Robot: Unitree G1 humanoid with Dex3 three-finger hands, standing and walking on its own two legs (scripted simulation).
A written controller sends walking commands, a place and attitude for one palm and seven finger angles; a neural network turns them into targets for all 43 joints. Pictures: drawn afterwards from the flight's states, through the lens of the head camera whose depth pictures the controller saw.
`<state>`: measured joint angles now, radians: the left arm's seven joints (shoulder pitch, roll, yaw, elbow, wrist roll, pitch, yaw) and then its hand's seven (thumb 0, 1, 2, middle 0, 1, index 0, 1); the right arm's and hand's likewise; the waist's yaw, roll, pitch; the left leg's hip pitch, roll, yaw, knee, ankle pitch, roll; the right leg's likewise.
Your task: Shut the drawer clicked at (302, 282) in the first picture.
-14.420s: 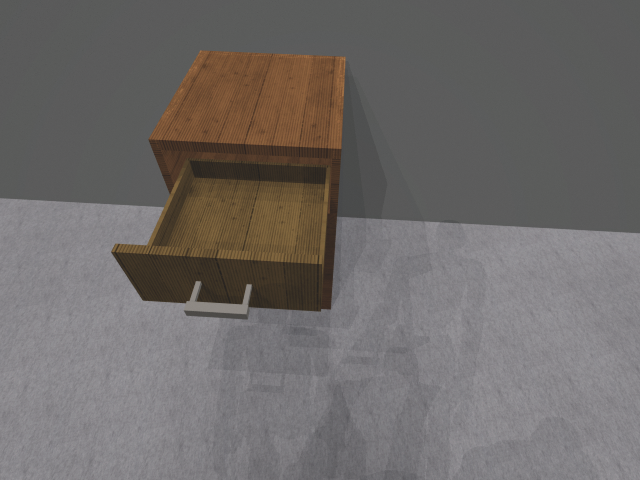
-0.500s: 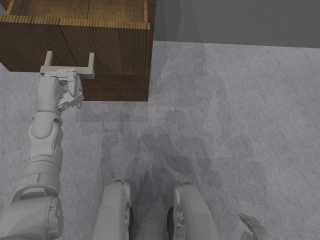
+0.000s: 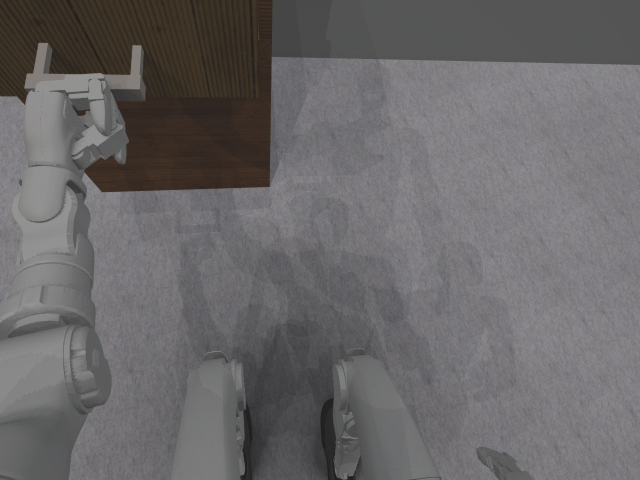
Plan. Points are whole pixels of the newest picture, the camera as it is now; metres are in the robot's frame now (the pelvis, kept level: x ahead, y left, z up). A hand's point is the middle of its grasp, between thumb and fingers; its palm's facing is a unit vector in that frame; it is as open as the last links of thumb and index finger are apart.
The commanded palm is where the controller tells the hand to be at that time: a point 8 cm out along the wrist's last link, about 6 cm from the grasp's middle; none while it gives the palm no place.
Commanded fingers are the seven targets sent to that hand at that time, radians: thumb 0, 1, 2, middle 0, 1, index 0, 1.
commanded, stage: push the drawer shut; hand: left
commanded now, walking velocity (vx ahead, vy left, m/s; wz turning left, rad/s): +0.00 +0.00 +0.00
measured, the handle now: (89, 71) +0.59 +0.25 +0.03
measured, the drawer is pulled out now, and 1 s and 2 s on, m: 0.12 0.00 0.00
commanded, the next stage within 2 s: pull the fist back off the drawer in 1.16 s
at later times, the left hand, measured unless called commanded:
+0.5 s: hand (117, 87) +0.57 +0.22 +0.03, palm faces +0.04 -1.00 -0.05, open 3.3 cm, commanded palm +0.57 +0.22 +0.03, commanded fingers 0.00 0.90 0.90 -1.40 -1.60 -1.40 -1.60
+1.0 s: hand (120, 46) +0.63 +0.22 +0.03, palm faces +0.05 -1.00 -0.05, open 3.3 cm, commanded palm +0.64 +0.20 +0.03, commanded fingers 0.00 0.90 0.90 -1.40 -1.60 -1.40 -1.60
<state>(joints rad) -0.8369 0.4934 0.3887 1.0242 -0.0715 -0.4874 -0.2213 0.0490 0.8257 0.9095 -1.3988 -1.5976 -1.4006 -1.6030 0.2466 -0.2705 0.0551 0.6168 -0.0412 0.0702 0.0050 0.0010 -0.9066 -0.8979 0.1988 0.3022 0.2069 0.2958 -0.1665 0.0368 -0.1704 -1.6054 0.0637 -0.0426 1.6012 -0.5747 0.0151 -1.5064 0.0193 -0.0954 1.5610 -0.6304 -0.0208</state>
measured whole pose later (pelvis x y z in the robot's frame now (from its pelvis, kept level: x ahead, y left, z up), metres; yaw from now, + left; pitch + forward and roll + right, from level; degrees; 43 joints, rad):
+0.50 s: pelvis -0.01 +0.00 -0.02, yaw -2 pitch +36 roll -7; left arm -1.08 0.65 0.44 1.15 0.01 -0.40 -0.23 0.05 0.77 0.89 -1.40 -1.60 -1.40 -1.60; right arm 0.27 -0.27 0.09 0.60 -0.06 0.08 0.01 0.00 -0.91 -0.90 0.20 0.30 0.21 0.30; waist -0.24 0.04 -0.15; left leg -1.71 0.07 -0.06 1.65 -0.57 0.02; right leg -1.60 0.03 -0.11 1.59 -0.62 -0.01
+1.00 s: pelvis -0.01 +0.01 -0.03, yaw -4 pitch +39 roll -9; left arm -1.32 0.82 0.45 1.21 0.10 -0.29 -0.21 0.05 0.77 0.89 -1.40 -1.60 -1.40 -1.60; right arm 0.33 -0.25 0.14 0.59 -0.08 0.10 0.02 0.00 -0.91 -0.90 0.20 0.30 0.21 0.30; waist -0.33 0.04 -0.11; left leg -1.81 0.08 -0.08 1.69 -0.58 0.04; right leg -1.69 0.04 -0.12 1.61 -0.61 0.00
